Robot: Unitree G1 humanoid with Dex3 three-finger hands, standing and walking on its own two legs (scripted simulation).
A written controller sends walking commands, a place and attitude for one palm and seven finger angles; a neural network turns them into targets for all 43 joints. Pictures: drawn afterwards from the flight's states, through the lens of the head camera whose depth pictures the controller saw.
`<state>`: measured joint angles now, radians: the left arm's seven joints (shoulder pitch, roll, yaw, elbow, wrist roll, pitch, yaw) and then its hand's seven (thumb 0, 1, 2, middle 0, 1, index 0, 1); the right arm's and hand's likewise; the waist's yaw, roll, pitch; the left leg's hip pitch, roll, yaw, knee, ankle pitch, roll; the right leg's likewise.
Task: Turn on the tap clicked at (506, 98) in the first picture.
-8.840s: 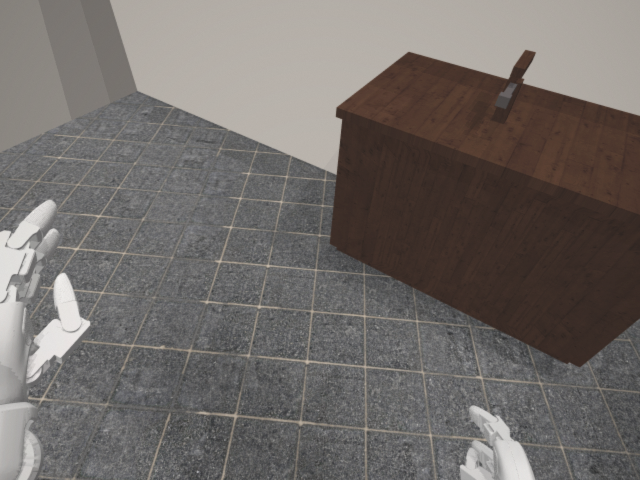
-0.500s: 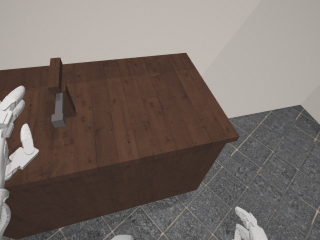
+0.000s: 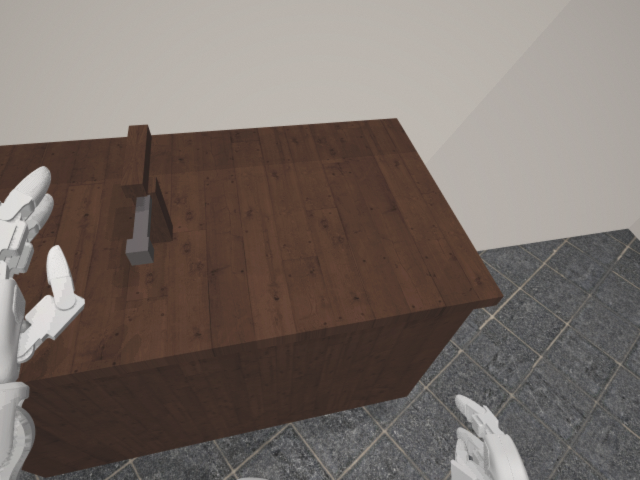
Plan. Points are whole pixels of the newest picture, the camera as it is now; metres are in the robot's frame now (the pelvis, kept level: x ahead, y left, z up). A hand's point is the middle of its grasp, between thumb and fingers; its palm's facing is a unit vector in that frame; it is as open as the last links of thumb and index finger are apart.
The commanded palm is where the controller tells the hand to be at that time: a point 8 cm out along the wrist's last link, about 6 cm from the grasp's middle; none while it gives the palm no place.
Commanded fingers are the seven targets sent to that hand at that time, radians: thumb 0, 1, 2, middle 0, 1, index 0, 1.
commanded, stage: come to a stop and stand still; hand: left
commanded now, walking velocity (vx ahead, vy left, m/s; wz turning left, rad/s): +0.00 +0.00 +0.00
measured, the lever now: (140, 251) +0.36 +0.30 +0.04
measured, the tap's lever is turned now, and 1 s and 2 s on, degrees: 0 0 0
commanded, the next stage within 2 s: look again from close up in 0.70 s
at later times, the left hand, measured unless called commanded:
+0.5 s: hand (131, 251) +0.27 +0.23 +0.17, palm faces +0.33 -0.83 -0.45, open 7.4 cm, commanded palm +0.22 +0.26 +0.18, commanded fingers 0.00 0.90 0.90 -0.20 -0.30 -0.20 -0.30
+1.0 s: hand (119, 274) +0.25 +0.23 +0.16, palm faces +0.36 -0.84 -0.40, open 7.4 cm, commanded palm +0.20 +0.26 +0.18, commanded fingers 0.00 0.90 0.90 -0.20 -0.30 -0.20 -0.30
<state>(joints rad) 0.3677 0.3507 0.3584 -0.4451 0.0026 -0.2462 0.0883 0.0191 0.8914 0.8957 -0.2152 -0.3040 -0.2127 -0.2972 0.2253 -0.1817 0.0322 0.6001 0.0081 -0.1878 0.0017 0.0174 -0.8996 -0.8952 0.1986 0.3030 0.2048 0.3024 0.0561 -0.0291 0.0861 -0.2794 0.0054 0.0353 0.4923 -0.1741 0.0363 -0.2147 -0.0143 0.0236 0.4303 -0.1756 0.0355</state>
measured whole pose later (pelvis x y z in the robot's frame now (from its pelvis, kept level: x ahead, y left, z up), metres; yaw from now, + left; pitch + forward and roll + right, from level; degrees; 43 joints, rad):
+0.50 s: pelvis +0.05 -0.02 +0.00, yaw +0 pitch +1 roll -1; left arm 0.46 0.40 0.39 -0.49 -0.04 -0.22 0.08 0.02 0.89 0.90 -0.22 -0.30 -0.21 -0.30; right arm 0.19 -0.20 0.00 0.58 0.02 -0.13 -0.02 0.02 -0.90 -0.90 0.20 0.30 0.20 0.30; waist 0.02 -0.02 0.06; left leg -0.23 0.02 0.04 0.45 -0.23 0.01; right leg -0.18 0.00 0.03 0.41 -0.24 0.02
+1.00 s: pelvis +0.04 -0.01 +0.01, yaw +0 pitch +0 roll -1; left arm 0.44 0.37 0.35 -0.44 -0.04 -0.18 0.09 0.02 0.89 0.90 -0.22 -0.30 -0.21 -0.30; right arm 0.20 -0.20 0.01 0.58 0.02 -0.11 -0.03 0.02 -0.90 -0.90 0.20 0.30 0.20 0.30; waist 0.02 0.00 0.04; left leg -0.24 0.02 0.03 0.44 -0.20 0.01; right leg -0.18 0.00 0.02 0.38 -0.19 0.02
